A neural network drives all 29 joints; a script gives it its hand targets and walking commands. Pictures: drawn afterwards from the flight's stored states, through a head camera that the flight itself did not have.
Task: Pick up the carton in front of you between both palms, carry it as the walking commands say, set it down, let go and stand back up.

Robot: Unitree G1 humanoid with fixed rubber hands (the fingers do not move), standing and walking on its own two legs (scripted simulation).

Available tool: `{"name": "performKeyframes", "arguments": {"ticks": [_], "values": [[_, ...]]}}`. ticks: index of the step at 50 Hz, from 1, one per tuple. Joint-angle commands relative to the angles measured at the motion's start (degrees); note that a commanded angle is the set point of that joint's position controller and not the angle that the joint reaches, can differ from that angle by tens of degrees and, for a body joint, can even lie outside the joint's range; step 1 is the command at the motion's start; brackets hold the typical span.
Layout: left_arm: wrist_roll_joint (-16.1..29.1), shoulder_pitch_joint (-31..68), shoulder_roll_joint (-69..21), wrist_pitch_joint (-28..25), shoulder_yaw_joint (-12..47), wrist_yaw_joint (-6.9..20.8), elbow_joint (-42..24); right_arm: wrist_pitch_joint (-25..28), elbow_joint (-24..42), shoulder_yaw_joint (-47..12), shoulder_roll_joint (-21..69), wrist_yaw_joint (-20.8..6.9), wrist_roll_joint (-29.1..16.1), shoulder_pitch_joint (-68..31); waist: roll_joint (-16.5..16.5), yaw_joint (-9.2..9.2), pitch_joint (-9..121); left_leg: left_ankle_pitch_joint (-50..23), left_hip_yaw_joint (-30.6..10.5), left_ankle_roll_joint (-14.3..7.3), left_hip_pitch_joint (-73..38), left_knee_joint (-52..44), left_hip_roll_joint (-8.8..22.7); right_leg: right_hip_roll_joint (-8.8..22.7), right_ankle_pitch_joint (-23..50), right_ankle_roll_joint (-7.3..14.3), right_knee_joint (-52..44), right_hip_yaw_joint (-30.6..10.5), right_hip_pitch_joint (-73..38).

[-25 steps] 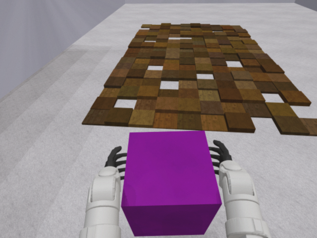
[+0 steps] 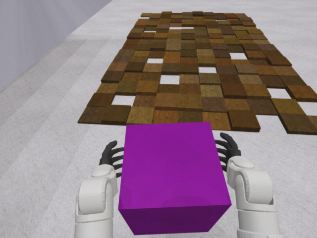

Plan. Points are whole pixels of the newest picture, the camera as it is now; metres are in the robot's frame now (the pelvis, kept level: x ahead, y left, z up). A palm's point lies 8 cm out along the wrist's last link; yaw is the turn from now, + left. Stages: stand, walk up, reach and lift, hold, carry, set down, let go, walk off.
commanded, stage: carry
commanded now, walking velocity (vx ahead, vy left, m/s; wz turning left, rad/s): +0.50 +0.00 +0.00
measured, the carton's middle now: (169, 181) +0.29 -0.01 +0.01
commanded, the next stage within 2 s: none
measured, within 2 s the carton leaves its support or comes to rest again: neither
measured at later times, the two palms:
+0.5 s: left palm (136, 104) +0.54 +0.09 +0.08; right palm (223, 97) +0.55 -0.21 +0.08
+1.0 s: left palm (141, 62) +0.88 +0.09 +0.06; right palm (205, 61) +0.85 -0.20 +0.07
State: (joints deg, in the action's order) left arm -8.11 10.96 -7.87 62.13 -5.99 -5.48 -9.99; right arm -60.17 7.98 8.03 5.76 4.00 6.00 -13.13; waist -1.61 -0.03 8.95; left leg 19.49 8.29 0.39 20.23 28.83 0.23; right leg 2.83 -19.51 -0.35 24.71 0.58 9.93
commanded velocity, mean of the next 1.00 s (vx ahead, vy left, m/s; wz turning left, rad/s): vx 0.50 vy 0.00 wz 0.00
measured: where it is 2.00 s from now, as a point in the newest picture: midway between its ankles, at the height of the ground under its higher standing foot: (174, 127)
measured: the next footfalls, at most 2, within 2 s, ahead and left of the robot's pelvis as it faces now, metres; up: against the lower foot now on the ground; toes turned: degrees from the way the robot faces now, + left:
left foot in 0.02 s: +0.07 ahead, +0.11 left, +0.00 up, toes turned +7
right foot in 0.32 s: +0.30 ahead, -0.14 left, +0.00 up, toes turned -13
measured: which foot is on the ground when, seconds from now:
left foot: up 0.00-0.00, down 0.02-0.32, up 0.34-0.76, down 0.78-1.00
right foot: down 0.00-0.04, up 0.06-0.30, down 0.32-0.80, up 0.82-1.00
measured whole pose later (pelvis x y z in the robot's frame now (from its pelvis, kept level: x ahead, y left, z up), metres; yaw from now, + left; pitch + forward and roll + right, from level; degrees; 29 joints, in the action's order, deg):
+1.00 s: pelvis +0.61 -0.02 +0.01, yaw -5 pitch +5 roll -1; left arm -7.5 5.3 -7.3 67.0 -3.9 -4.7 -17.8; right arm -64.9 17.2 5.4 7.4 4.9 6.5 -6.0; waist 0.4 -2.2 2.9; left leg 11.0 13.8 -4.4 13.5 19.4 1.7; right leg 5.2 -15.7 1.2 57.3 4.8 30.9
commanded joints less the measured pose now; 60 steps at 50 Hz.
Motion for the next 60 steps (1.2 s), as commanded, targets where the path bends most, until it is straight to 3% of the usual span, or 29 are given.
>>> {"name": "performKeyframes", "arguments": {"ticks": [1,2,3,4,6,10,13,15,16,17,18,19,20,22,23,26,31,35,37,38,39,40,41,42,44,45,48,53,60], "values": [[23.4,26.7,-48.0,2.4,40.3,14.0,-8.6,-4.2,3.9,-42.0,53.4,-12.9,-22.0,-20.9,-2.2,-0.23,13.1,-6.9,-1.4,-1.3,-25.1,-9.3,2.8,5.7,6.0,4.0,5.5,0.0,9.2],[23.9,26.5,-48.2,3.7,40.6,14.4,-9.7,-5.0,4.6,-41.2,51.9,-12.5,-20.6,-18.4,10.0,-1.27,13.9,4.6,-19.0,-5.9,-34.1,-14.6,14.6,1.8,-0.5,1.4,19.7,5.6,21.4],[25.1,28.5,-48.3,4.9,41.4,15.1,-11.3,-5.5,4.7,-40.8,51.2,-12.1,-18.9,-17.3,19.1,-1.68,10.0,-0.7,-34.0,-12.9,-37.1,-15.7,23.9,-1.8,-9.5,0.6,26.2,6.9,34.9],[26.0,29.4,-49.5,5.4,41.9,15.8,-11.6,-6.2,7.3,-40.9,51.3,-11.8,-18.6,-17.8,14.5,-1.84,7.0,-6.6,-36.0,-16.0,-35.4,-15.1,26.2,0.9,-13.5,1.8,30.1,3.3,39.3],[26.9,28.2,-50.2,6.1,41.0,16.2,-12.8,-7.3,10.8,-41.3,55.2,-11.9,-20.2,-19.1,5.9,-1.86,7.0,-10.4,-28.9,-13.7,-33.2,-16.3,24.3,3.0,-11.3,2.0,30.5,2.0,39.3],[26.6,27.1,-50.0,7.0,40.6,15.0,-14.6,-9.0,14.8,-43.0,53.3,-12.4,-23.4,-22.6,8.9,-1.24,6.4,-11.6,-11.4,-7.8,-23.4,-18.0,16.3,0.8,1.1,0.8,14.0,7.7,25.7],[24.4,23.6,-48.0,8.0,39.1,13.8,-13.8,-10.3,13.9,-42.8,51.0,-13.0,-24.1,-20.5,10.6,-1.01,5.9,-12.9,-4.4,-5.6,-17.2,-14.4,13.8,-1.2,9.7,0.4,5.7,11.9,14.3],[23.6,22.6,-47.4,8.6,38.1,13.5,-13.1,-11.1,13.5,-42.8,49.8,-13.3,-24.2,-20.3,8.1,-0.17,7.3,-15.4,0.3,-3.3,-9.5,-5.3,11.4,-3.6,11.2,1.1,2.6,15.7,-0.4],[23.3,22.7,-47.0,8.9,37.7,13.5,-12.5,-11.5,13.2,-42.7,49.1,-13.4,-24.1,-20.3,5.9,0.31,9.6,-17.3,3.1,-1.9,-3.9,3.4,9.9,-2.1,7.8,2.1,2.9,13.8,-10.2],[22.7,21.9,-46.0,9.1,37.0,13.3,-11.2,-12.1,13.6,-42.5,47.8,-13.6,-24.2,-22.3,-4.2,2.05,10.7,-9.7,5.2,1.1,4.6,18.9,5.4,8.9,-4.7,5.2,-5.7,-5.4,-16.0],[22.1,22.9,-45.7,9.0,36.6,13.3,-10.1,-12.7,14.1,-42.9,48.3,-13.8,-24.9,-24.8,-15.7,2.29,10.7,7.7,2.1,2.5,19.1,32.8,-0.2,21.4,-4.9,13.0,-12.4,-29.3,-22.9],[22.8,24.6,-47.2,9.0,37.0,13.4,-11.1,-12.7,13.8,-43.0,49.6,-14.0,-25.3,-25.4,-11.9,1.51,10.3,10.0,-5.2,0.4,23.8,40.7,3.2,23.5,1.2,15.3,-12.3,-31.1,-22.1],[23.5,25.8,-49.4,8.9,37.7,13.4,-11.7,-12.4,13.7,-42.8,50.7,-14.2,-25.4,-26.1,-7.5,1.3,9.8,8.5,-6.9,-0.9,23.8,42.6,5.5,21.6,9.3,14.7,-10.8,-26.7,-19.4],[25.0,28.6,-52.5,8.1,39.3,13.9,-14.2,-11.3,13.1,-42.6,53.5,-14.2,-24.8,-25.2,0.1,0.92,10.9,1.6,-8.0,-1.6,22.3,38.3,8.2,19.3,13.3,11.5,-11.3,-17.8,-16.1],[25.6,29.1,-53.5,7.7,40.1,14.2,-14.9,-10.7,13.3,-42.7,54.0,-13.9,-24.0,-24.3,-0.5,0.9,11.1,-0.9,-7.6,-1.4,20.0,34.2,8.1,17.6,15.3,9.7,-12.2,-13.0,-14.8],[27.2,27.8,-53.4,7.2,41.6,15.0,-16.4,-9.2,12.4,-42.5,56.1,-12.9,-21.8,-20.0,-3.5,1.01,10.5,-4.1,-3.8,-0.7,18.5,25.0,5.9,14.6,20.9,8.4,-13.1,-5.1,-15.5],[27.4,24.0,-50.3,7.5,41.2,16.2,-15.7,-8.9,11.9,-41.7,54.5,-11.5,-19.0,-15.4,-5.7,1.24,5.5,-11.7,1.3,-0.7,18.0,8.7,3.1,11.0,32.1,7.5,-12.2,3.3,-17.2],[26.0,22.4,-49.3,7.7,40.4,16.3,-14.3,-9.4,12.6,-42.5,53.7,-12.2,-20.1,-16.3,-7.3,1.36,1.4,-18.3,5.4,-2.2,10.4,0.7,1.4,9.9,38.8,6.1,-11.0,7.3,-15.1],[25.6,22.4,-49.1,7.6,40.4,16.2,-14.3,-9.3,12.4,-42.7,53.7,-12.7,-20.7,-16.6,-7.9,0.52,4.3,-17.7,8.1,-3.0,-0.3,-1.7,-1.0,9.2,47.8,4.4,-2.1,10.9,-14.3],[25.4,22.4,-49.0,7.6,40.5,16.2,-14.4,-9.2,11.8,-42.5,53.7,-12.9,-20.7,-15.9,-6.4,-0.32,7.4,-14.5,10.2,-3.0,-10.0,-2.8,-3.1,7.4,47.4,3.1,6.5,13.7,-11.1],[25.2,22.9,-48.5,7.5,40.6,16.2,-14.2,-9.1,11.5,-42.3,53.6,-13.2,-20.8,-15.6,-3.6,-1.63,10.7,-10.4,4.4,-3.3,-21.8,-2.7,1.4,6.3,35.7,2.0,16.7,12.9,-2.5],[25.4,24.2,-48.9,7.7,41.1,16.2,-14.6,-8.8,10.0,-41.6,53.2,-13.6,-20.1,-15.4,8.3,-2.05,15.4,0.6,-22.3,-10.1,-33.0,-7.4,17.8,1.6,20.6,-0.3,34.5,11.6,12.0],[25.4,23.6,-49.3,7.5,41.3,16.2,-14.8,-8.3,8.9,-42.1,54.8,-13.8,-21.0,-14.7,18.5,-1.6,15.8,-2.8,-40.6,-15.5,-37.7,-16.5,24.9,-4.8,-6.3,-0.6,46.2,6.5,25.6],[25.2,24.2,-50.9,6.9,41.8,16.2,-13.9,-7.9,10.5,-42.6,56.2,-14.1,-22.3,-16.3,13.7,-1.32,14.4,-9.4,-35.4,-15.4,-36.2,-15.5,24.9,-1.0,-7.1,1.3,52.4,0.8,29.0],[25.0,24.4,-54.4,5.4,42.0,16.2,-13.5,-6.9,11.4,-44.1,59.6,-14.5,-23.5,-18.1,4.0,-1.21,12.6,-18.0,-23.8,-11.2,-28.1,-14.5,21.1,3.7,-1.3,2.9,47.9,-1.0,27.8],[24.8,23.7,-55.7,4.7,42.1,16.0,-13.1,-6.5,12.2,-44.6,60.2,-14.7,-23.9,-18.8,3.3,-0.93,11.9,-18.0,-19.6,-9.3,-24.7,-15.6,19.7,4.7,1.5,2.8,43.4,-0.9,26.1],[23.1,18.6,-57.0,3.0,42.2,15.1,-11.5,-5.6,12.3,-45.3,59.8,-15.4,-24.5,-16.2,7.0,-0.86,11.4,-16.8,-11.4,-7.8,-22.2,-17.8,17.2,3.6,4.4,1.7,33.4,2.7,23.3],[22.3,17.9,-55.0,1.8,43.4,13.9,-13.5,-4.9,13.0,-45.3,55.9,-16.1,-24.3,-14.1,9.4,-0.95,5.6,-22.3,-4.3,-7.5,-23.5,-18.8,14.5,2.5,11.8,0.3,16.5,7.8,26.2],[26.1,30.8,-43.4,4.9,43.4,13.1,-17.7,-6.9,15.3,-43.3,44.9,-13.1,-23.3,-23.5,11.1,-1.2,0.2,-29.5,0.8,-6.1,-23.9,-14.2,13.5,0.6,16.7,3.0,6.4,12.2,19.4]]}}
